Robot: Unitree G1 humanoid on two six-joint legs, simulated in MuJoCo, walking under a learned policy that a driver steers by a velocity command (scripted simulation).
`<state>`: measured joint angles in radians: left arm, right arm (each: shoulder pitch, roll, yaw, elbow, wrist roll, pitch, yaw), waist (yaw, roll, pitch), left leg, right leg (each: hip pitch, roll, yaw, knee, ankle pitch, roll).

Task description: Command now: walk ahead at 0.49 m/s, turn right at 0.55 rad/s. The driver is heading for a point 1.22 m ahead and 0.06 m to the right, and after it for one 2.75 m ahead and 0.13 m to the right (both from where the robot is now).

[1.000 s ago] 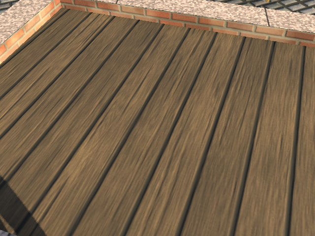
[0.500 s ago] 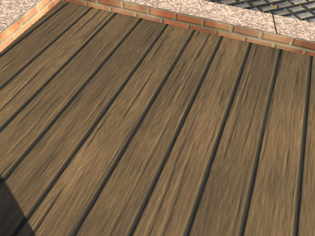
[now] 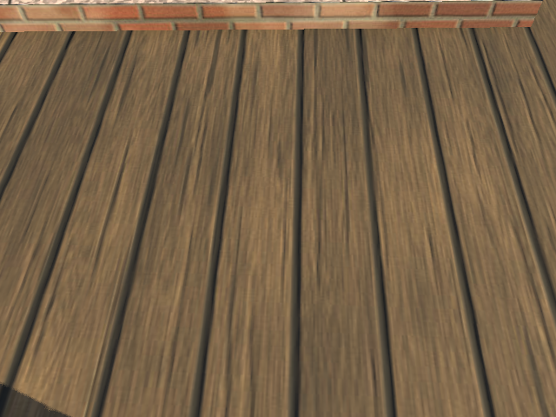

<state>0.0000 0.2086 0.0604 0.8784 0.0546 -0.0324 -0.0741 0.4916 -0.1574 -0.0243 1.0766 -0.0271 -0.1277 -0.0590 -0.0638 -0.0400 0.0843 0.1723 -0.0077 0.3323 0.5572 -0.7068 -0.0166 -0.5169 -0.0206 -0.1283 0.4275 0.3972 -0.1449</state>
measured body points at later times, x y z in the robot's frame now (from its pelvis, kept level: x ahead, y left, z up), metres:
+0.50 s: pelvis +0.31 +0.00 -0.07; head +0.34 +0.00 +0.38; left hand +0.35 +0.27 -0.21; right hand +0.46 -0.26 -0.16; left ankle +0.46 +0.07 -0.79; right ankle +0.16 -0.05 -0.79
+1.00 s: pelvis +0.55 -0.08 -0.06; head +0.58 -0.10 +0.39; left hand +0.81 +0.06 -0.16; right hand +0.40 -0.29 -0.20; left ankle +0.46 +0.07 -0.79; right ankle +0.63 -0.21 -0.79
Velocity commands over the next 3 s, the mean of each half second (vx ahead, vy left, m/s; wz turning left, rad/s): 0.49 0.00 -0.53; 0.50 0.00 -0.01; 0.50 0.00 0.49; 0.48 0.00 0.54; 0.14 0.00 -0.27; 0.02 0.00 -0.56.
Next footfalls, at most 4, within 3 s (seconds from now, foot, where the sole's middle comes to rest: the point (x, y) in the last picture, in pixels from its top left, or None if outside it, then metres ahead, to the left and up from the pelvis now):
0.04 right None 0.20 -0.06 -0.83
0.50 left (252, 395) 0.50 0.06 -0.83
1.02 right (356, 322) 0.67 -0.22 -0.83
1.56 left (283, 237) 0.95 -0.05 -0.83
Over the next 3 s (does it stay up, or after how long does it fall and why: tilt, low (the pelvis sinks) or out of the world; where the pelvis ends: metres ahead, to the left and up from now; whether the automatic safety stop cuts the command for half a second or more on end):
stays up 1.15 -0.05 -0.05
